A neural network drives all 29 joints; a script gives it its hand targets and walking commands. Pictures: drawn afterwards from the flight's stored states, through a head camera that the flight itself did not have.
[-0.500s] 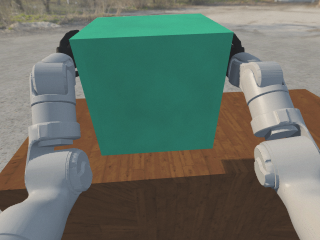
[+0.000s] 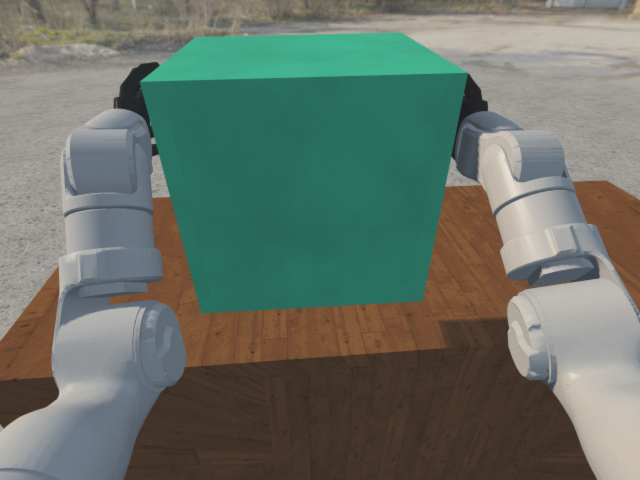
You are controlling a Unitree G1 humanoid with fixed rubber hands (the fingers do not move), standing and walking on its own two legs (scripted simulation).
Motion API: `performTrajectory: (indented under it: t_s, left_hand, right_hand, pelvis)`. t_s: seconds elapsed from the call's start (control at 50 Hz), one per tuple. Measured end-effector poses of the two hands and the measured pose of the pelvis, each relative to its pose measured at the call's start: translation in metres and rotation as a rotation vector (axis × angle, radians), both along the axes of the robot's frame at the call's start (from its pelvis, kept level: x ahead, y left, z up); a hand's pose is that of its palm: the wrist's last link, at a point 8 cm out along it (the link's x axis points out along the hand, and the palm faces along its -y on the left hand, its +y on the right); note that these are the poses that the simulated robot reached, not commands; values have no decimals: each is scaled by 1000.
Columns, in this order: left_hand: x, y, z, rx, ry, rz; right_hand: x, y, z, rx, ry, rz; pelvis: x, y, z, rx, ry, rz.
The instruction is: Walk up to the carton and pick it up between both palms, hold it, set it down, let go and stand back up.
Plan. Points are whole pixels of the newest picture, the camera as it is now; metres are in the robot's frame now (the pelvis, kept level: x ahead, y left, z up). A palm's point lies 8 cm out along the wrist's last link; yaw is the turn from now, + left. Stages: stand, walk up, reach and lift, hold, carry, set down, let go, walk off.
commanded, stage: hold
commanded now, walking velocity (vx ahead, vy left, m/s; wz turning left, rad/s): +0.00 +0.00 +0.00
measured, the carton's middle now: (306, 165) +0.40 +0.00 +0.28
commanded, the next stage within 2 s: none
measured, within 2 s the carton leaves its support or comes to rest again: neither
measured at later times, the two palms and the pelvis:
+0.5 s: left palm (131, 131) +0.36 +0.19 +0.34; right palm (462, 130) +0.36 -0.18 +0.34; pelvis +0.00 +0.00 +0.00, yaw +0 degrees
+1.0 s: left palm (132, 130) +0.35 +0.18 +0.35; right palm (468, 132) +0.35 -0.18 +0.34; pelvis +0.00 +0.00 +0.00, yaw +0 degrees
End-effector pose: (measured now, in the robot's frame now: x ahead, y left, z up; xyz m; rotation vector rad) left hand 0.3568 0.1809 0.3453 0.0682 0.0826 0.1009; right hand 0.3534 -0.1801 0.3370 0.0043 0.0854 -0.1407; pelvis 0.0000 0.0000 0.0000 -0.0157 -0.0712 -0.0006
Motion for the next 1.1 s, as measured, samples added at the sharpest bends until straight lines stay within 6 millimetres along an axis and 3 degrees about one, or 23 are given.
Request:
performTrajectory:
  t_s: [0.12, 0.38, 0.62, 1.1]
  left_hand:
    - [3, 1, 6, -4, -8, -1]
    - [2, 8, -1, 0, -8, 3]
    - [7, 1, -3, 4, 4, -12]
    - [-3, 4, 4, 2, -3, 3]
  right_hand:
    - [2, 0, 7, 4, -9, -2]
    - [3, 8, 0, -11, -7, 7]
    - [3, 1, 0, -3, 7, -10]
    - [-2, 4, 2, 0, 2, 2]
  pelvis:
    - [0, -1, 0, 0, 3, -1]
    - [5, 1, 0, -1, -6, 2]
    - [3, 3, 0, -1, 1, -7]
    - [-5, -1, 0, 0, 0, 1]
